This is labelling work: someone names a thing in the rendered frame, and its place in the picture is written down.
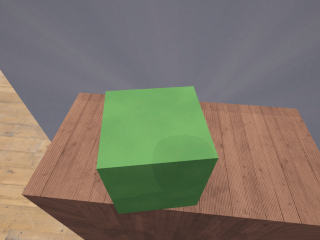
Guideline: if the carton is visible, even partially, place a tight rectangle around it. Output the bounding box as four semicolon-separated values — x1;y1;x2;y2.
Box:
96;86;219;214

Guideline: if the pedestal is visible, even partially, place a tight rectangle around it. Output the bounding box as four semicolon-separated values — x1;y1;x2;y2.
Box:
22;92;320;240

